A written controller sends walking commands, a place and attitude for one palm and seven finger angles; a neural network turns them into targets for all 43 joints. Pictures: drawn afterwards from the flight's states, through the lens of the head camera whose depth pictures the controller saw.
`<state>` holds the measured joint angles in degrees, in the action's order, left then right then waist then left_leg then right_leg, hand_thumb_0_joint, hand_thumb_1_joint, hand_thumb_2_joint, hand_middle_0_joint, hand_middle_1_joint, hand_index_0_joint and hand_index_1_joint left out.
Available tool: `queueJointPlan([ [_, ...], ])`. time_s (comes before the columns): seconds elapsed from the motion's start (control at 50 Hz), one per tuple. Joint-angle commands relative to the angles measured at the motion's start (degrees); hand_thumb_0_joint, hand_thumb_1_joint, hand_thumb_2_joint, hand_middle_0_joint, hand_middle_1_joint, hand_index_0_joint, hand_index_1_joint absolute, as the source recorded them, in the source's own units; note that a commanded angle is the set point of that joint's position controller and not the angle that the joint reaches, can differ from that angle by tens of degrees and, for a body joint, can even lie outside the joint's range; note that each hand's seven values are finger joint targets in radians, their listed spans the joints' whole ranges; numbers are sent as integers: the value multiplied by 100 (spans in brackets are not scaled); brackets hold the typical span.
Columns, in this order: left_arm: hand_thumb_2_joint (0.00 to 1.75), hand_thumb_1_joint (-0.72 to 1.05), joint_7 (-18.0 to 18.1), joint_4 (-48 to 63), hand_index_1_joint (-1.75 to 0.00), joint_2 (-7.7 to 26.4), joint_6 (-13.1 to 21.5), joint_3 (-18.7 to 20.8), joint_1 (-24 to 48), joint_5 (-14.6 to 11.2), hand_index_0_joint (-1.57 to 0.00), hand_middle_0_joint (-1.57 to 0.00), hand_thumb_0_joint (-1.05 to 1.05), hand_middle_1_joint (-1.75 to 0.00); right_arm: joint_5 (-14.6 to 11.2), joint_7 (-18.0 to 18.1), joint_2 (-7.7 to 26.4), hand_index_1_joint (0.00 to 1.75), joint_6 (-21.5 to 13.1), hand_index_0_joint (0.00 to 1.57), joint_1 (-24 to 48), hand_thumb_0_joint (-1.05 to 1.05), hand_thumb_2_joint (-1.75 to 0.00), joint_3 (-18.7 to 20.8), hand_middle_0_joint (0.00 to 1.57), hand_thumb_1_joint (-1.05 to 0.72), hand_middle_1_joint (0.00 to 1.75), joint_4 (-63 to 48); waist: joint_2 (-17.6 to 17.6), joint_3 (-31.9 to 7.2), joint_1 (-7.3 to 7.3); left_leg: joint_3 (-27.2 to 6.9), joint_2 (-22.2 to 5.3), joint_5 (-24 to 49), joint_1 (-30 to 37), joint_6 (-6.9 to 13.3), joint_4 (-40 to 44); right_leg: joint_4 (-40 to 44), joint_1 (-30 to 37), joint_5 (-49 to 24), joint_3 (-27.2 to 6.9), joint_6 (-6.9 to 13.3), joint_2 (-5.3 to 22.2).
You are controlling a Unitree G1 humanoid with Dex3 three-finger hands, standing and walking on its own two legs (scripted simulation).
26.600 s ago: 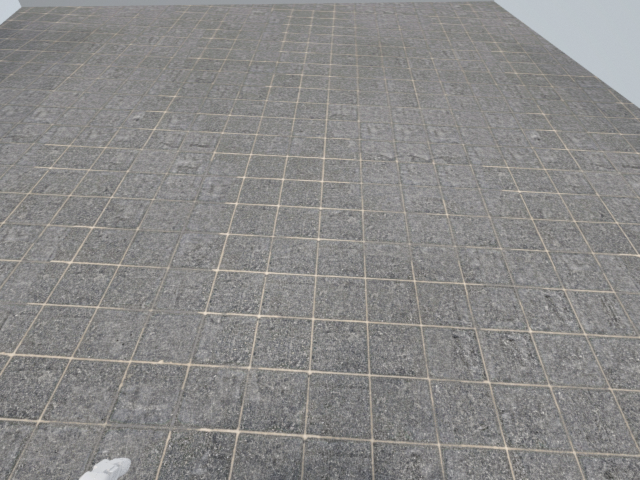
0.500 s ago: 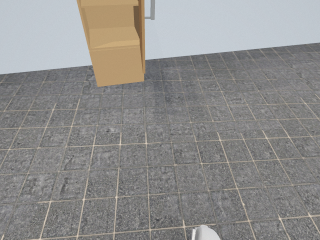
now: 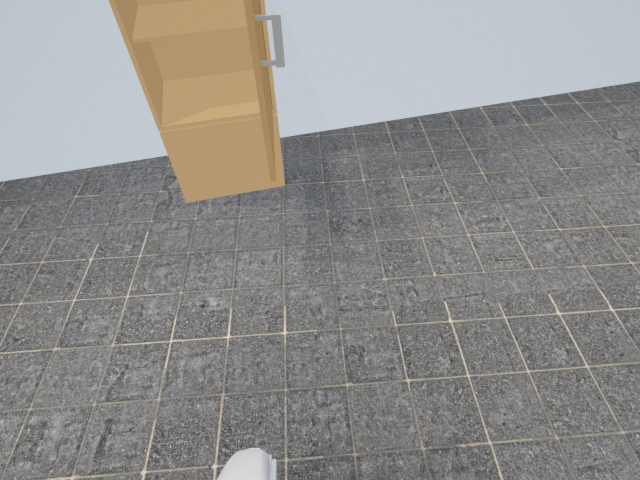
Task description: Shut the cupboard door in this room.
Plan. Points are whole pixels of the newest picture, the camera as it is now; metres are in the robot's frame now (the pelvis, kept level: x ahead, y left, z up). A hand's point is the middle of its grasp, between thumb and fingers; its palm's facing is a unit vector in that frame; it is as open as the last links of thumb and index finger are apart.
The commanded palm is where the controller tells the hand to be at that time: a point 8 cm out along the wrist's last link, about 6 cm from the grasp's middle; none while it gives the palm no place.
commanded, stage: turn or walk to find it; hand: left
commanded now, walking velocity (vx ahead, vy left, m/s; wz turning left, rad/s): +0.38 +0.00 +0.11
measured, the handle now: (270, 41) +1.08 +0.18 +0.07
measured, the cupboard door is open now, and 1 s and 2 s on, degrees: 82 82 82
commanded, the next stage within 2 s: stand and wait in 0.12 s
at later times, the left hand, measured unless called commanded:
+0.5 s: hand out of the picture +0.14 +0.24 -0.18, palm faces +0.09 -0.99 -0.14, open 7.4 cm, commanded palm none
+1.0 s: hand (193, 451) +0.20 +0.21 -0.18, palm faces +0.01 -0.99 -0.14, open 7.4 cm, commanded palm none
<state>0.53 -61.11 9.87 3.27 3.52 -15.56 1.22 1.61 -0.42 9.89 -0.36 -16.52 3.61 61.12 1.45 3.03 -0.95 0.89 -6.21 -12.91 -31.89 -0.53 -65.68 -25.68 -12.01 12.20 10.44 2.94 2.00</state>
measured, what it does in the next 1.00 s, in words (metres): walks ahead: left foot, then right foot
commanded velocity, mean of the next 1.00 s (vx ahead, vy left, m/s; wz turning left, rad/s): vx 0.15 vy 0.00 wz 0.01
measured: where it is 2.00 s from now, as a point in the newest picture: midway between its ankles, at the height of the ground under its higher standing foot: (318, 410)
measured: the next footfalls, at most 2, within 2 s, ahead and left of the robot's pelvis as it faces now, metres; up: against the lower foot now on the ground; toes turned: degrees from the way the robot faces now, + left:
left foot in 0.26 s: +0.21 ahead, +0.16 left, +0.00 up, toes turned +11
right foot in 0.64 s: +0.23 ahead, -0.07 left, +0.00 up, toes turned -6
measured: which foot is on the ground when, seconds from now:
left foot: up 0.00-0.24, down 0.26-1.00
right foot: down 0.00-0.26, up 0.28-0.62, down 0.64-0.90, up 0.92-1.00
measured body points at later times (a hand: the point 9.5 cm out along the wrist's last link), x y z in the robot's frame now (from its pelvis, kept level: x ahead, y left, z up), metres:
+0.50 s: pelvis +0.15 +0.07 +0.00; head +0.15 +0.09 +0.45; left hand +0.14 +0.29 -0.17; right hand +0.26 -0.14 -0.13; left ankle +0.17 +0.15 -0.74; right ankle +0.16 -0.08 -0.69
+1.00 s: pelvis +0.22 +0.05 -0.01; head +0.22 +0.05 +0.44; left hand +0.20 +0.26 -0.17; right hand +0.15 -0.16 -0.17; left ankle +0.18 +0.16 -0.74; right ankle +0.19 -0.06 -0.72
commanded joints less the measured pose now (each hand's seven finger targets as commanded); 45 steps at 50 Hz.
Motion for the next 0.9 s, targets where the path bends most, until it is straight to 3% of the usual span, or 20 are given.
queueJointPlan([
  [0.0, 90, 90, 0, 123, -30, 613, 215, 35, -380, 4, -20, -20, 0, -30, 1, -110, 69, 30, -42, 20, 26, 0, -90, 38, 20, -90, 30, -292, -725, 242, 73, 145, -249, 297, -73, -141, 974, 1781, -239, 367, -1008, 413, 1446],
  [0.12, 90, 90, 8, -173, -30, 662, 179, 19, -959, 15, -20, -20, 0, -30, -17, -150, 8, 30, -197, 20, 1079, 0, -90, -36, 20, -90, 30, -625, -736, 344, 425, 475, -50, 63, 204, -69, 2668, 1430, 543, -519, -974, 492, 1591],
  [0.16, 90, 90, 29, -239, -30, 640, 138, -6, -1012, 5, -20, -20, 0, -30, -25, -112, 35, 30, -234, 20, 1008, 0, -90, -56, 20, -90, 30, -587, -779, 258, 379, 608, 95, 4, 678, -17, 3056, 1050, 656, -1425, -859, 437, 1563],
  [0.2, 90, 90, 66, -265, -30, 591, 94, -21, -888, -34, -20, -20, 0, -30, -9, -46, 227, 30, -301, 20, 297, 0, -90, -34, 20, -90, 30, -320, -457, -130, 7, 746, 285, 610, 2018, 16, 3895, -62, 451, -2302, -407, 158, 1234],
  [0.22, 90, 90, 70, -231, -30, 472, 77, -67, -976, -64, -20, -20, 0, -30, 4, 8, 614, 30, -361, 20, -409, 0, -90, 34, 20, -90, 30, -135, 213, -797, -223, 187, -232, 1886, 3396, 189, 4036, -1235, -132, -1784, -151, -141, 863],
  [0.24, 90, 90, 62, -190, -30, 168, 73, -145, -1249, -126, -20, -20, 0, -30, 4, 87, 1141, 30, -373, 20, -947, 0, -90, 137, 20, -90, 30, -6, 1368, -1455, -321, -1271, -1599, 3935, 4708, 819, 3898, -2580, -1380, 1077, 77, -433, 212],
  [0.26, 90, 90, 102, -136, -30, 219, 59, -177, -1079, -100, -20, -20, 0, -30, -78, 139, 1246, 30, -287, 20, -1094, 0, -90, 115, 20, -90, 30, 106, 1337, -1531, -366, -1382, -2067, 5175, 4656, 1256, 4057, -3494, -1608, 2606, -382, -431, 139],
  [0.3, 90, 90, 128, -195, -30, 152, -47, -187, -737, -81, -20, -20, 0, -30, -74, 221, 873, 30, -297, 20, -303, 0, -90, 12, 20, -90, 30, -28, 874, -782, -157, -920, -1859, 4536, 3470, 1280, 4390, -3802, -1641, 2149, -729, -487, 481],
  [0.34, 90, 90, 86, -272, -30, 56, -119, -166, -607, -50, -20, -20, 0, -30, -69, 224, 592, 30, -287, 20, 158, 0, -90, -85, 20, -90, 30, -72, 658, -166, 26, -418, -1434, 3946, 2519, 1055, 4627, -3424, -1299, 1741, -786, -528, 608],
  [0.4, 90, 90, 82, -351, -30, -132, -248, -186, -893, -62, -20, -20, 0, -30, -95, 216, 486, 30, -292, 20, 413, 0, -90, -119, 20, -90, 30, -78, 611, -195, 250, 10, -1066, 2999, 1962, 882, 4895, -2911, -773, 1095, -713, -604, 548],
  [0.48, 90, 90, 110, -205, -30, -157, -352, -184, -671, -12, -20, -20, 0, -30, -62, 208, 364, 30, -224, 20, 408, 0, -90, -60, 20, -90, 30, -139, 571, -64, 212, -61, -964, 1491, 1625, 878, 5145, -2112, -530, 687, -627, -632, 483],
  [0.58, 90, 90, 122, -159, -30, 0, -339, -208, -502, 5, -20, -20, 0, -30, -57, 216, 383, 30, -119, 20, 387, 0, -90, -38, 20, -90, 30, -63, 366, 117, 262, -162, -795, 710, 1640, 711, 4792, -537, -28, 240, -559, -619, 385],
  [0.62, 90, 90, 135, -213, -30, 243, -252, -219, -632, 15, -20, -20, 0, -30, -92, 188, 240, 30, -119, 20, 320, 0, -90, -84, 20, -90, 30, -28, -113, 17, 308, 97, -347, 184, 1633, 309, 4323, 370, 310, -456, -893, -527, 597],
  [0.66, 90, 90, 94, -151, -30, 613, -214, -176, -463, 6, -20, -20, 0, -30, -80, 125, 103, 30, -92, 20, 136, 0, -90, -115, 20, -90, 30, -59, -691, 164, 150, 441, 188, -1022, 1594, 84, 4044, 796, -68, 528, -1476, -131, 1150],
  [0.68, 90, 90, 72, -170, -30, 747, -199, -102, -434, 1, -20, -20, 0, -30, -48, 110, 97, 30, -30, 20, 131, 0, -90, -104, 20, -90, 30, -51, -1483, 347, 178, 659, 369, -1242, 1403, 9, 3665, 1163, -178, 1354, -1824, 80, 1276],
  [0.7, 90, 90, 73, -160, -30, 815, -189, -50, -521, -19, -20, -20, 0, -30, -17, 88, 168, 30, -9, 20, 204, 0, -90, -92, 20, -90, 30, -70, -1879, 482, 273, 728, 338, -1230, 1287, 16, 3245, 1575, -290, 2012, -2191, 272, 1462],
  [0.74, 90, 90, 93, -157, -30, 672, -182, -67, -423, -43, -20, -20, 0, -30, -21, 83, 176, 30, -32, 20, 198, 0, -90, -120, 20, -90, 30, -56, -1480, 600, 216, 532, 233, -1011, 1348, 23, 3171, 1495, -361, 1246, -2006, 379, 1405],
  [0.78, 90, 90, 96, -117, -30, 569, -157, -101, -215, -86, -20, -20, 0, -30, -49, 110, 65, 30, -88, 20, -363, 0, -90, -179, 20, -90, 30, 202, -752, 177, -31, 457, 197, -100, 2072, 7, 3863, 814, -322, 163, -1380, 191, 1110],
  [0.82, 90, 90, 78, -85, -30, 364, -150, -140, -220, -120, -20, -20, 0, -30, -50, 163, 223, 30, -198, 20, -664, 0, -90, -186, 20, -90, 30, 368, 48, -174, -10, 94, -114, 587, 2578, 125, 4303, 41, -286, -133, -849, -113, 559],
  [0.88, 90, 90, -14, -6, -30, 193, -193, -157, -14, -38, -20, -20, 0, -30, -65, 178, 645, 30, -175, 20, -808, 0, -90, -24, 20, -90, 30, 407, 1114, 154, -99, -957, -895, -1321, 2646, 644, 5273, -994, -1074, 1001, -248, -316, 77],
])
